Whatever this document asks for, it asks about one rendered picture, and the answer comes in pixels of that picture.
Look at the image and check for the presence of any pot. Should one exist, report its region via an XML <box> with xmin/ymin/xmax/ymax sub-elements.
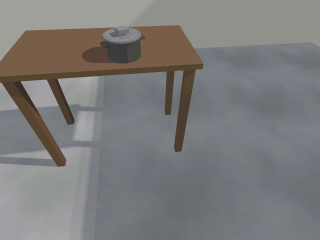
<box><xmin>100</xmin><ymin>34</ymin><xmax>146</xmax><ymax>64</ymax></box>

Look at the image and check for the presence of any table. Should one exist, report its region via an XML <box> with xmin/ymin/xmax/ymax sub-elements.
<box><xmin>0</xmin><ymin>25</ymin><xmax>204</xmax><ymax>167</ymax></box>

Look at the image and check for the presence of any knob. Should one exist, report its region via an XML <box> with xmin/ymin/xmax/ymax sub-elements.
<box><xmin>114</xmin><ymin>25</ymin><xmax>129</xmax><ymax>35</ymax></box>

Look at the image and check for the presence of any lid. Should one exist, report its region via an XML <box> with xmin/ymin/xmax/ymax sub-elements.
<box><xmin>103</xmin><ymin>27</ymin><xmax>141</xmax><ymax>44</ymax></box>

